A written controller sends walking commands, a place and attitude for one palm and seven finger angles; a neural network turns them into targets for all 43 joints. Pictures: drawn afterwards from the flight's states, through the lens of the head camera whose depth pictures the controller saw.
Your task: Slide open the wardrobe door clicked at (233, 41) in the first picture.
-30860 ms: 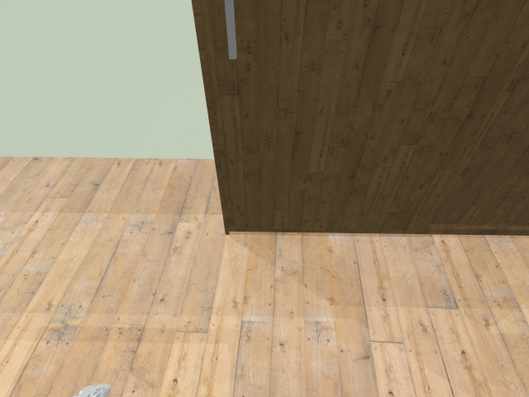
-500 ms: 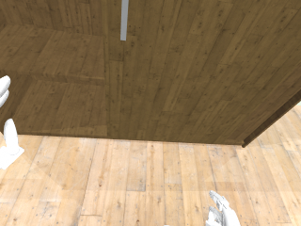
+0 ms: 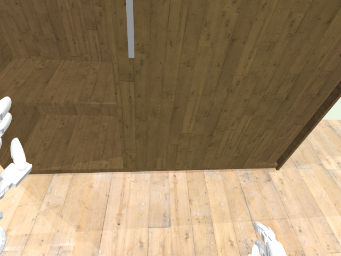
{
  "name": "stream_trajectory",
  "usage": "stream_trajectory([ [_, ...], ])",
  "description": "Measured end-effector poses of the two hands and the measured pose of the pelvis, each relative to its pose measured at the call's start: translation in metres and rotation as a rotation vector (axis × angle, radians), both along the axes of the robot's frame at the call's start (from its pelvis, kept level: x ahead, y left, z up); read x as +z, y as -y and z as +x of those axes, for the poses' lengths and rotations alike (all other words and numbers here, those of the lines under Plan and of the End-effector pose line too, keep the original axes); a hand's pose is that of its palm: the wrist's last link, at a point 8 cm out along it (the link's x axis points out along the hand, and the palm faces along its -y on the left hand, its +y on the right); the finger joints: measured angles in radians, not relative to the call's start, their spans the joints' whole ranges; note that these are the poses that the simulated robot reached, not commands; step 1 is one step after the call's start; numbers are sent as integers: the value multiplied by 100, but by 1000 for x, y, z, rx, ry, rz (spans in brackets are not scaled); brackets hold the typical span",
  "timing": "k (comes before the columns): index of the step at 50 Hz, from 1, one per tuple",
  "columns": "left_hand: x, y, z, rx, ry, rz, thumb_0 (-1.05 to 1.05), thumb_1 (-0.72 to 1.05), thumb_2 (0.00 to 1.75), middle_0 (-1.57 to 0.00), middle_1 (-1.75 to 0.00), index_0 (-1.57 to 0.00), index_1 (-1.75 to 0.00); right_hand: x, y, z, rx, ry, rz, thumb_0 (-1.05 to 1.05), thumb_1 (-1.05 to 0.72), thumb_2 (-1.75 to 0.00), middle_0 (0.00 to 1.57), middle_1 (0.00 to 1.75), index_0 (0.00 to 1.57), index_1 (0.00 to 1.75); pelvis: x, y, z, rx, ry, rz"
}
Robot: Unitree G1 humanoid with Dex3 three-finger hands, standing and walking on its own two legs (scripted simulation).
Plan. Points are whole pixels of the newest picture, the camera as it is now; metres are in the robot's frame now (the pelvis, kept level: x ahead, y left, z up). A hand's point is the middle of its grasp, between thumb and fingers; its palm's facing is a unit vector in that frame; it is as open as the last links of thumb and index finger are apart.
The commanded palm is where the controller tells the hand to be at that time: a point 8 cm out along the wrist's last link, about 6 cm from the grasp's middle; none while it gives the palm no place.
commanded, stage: stop stepping back and stand still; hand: left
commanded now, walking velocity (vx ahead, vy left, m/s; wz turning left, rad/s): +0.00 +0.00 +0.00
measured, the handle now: (130, 14) +0.75 +0.19 +0.25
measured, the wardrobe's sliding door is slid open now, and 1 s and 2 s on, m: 0.68 0.68 0.68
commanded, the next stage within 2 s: let the arm hang, fingers relaxed in 0.18 s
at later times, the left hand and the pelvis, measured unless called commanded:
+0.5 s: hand out of the picture +0.15 +0.20 -0.13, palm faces -0.03 -0.96 -0.29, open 7.4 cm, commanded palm none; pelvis +0.01 +0.00 -0.01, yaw +2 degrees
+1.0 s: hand out of the picture +0.05 +0.26 -0.13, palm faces +0.03 -0.93 -0.37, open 7.4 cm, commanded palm none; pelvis +0.00 -0.01 +0.02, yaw +3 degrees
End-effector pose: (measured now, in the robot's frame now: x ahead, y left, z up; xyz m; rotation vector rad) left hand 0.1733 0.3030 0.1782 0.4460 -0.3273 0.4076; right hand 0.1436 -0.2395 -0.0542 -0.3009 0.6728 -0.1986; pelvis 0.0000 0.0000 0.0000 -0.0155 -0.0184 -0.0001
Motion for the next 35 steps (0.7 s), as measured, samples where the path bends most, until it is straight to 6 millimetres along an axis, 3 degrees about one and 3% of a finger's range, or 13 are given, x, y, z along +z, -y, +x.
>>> stream_trajectory([
  [3,25,5,-1,-24,14,92,2,88,89,-21,-30,-21,-30,0,-13,-4,21,-2,58,1,-90,-90,20,30,20,30,7,4,-3,2,-7,-8],
  [6,34,9,-9,-22,-20,176,2,89,89,-21,-30,-21,-30,-9,-18,-7,26,-13,110,1,-90,-90,20,30,20,30,6,8,0,0,-21,-1],
  [9,25,8,-16,7,-92,172,1,89,89,-21,-30,-21,-30,-24,-16,-8,25,-70,128,1,-90,-90,21,30,20,30,5,7,5,0,-29,-14],
  [14,-15,-7,-12,104,-181,28,1,88,89,-21,-30,-21,-30,-35,-5,-7,10,-153,87,1,-90,-90,21,30,20,30,3,2,21,-9,-33,-10],
  [16,-51,-13,2,99,-290,-29,1,89,89,-20,-30,-21,-30,-42,1,-2,49,-186,75,1,-90,-90,21,30,20,30,0,-3,22,19,-41,-8],
  [19,-139,-9,15,83,-659,-167,1,89,90,-20,-30,-20,-30,-51,13,6,62,-241,54,1,-90,-90,21,30,20,30,-3,-8,19,28,-48,9],
  [22,-219,18,0,39,-1014,-264,1,90,89,-19,-29,-20,-29,-52,24,8,50,-254,35,1,-90,-90,20,30,20,30,-5,-5,13,31,-51,36],
  [25,-272,53,-34,-9,-1247,-343,1,90,89,-20,-30,-20,-29,-53,37,0,36,-295,18,1,-90,-90,20,30,20,30,-6,4,9,29,-48,49],
  [29,-308,91,-87,-39,-1448,-459,2,90,89,-20,-30,-20,-30,-52,49,-19,1,-400,-4,0,-90,-90,20,30,20,30,-2,11,8,49,-40,26],
  [35,-316,74,-128,85,-1529,-518,0,94,89,-21,-30,-21,-30,-50,54,-47,-15,-534,-30,0,-90,-90,20,30,20,29,5,16,7,62,-17,12],
])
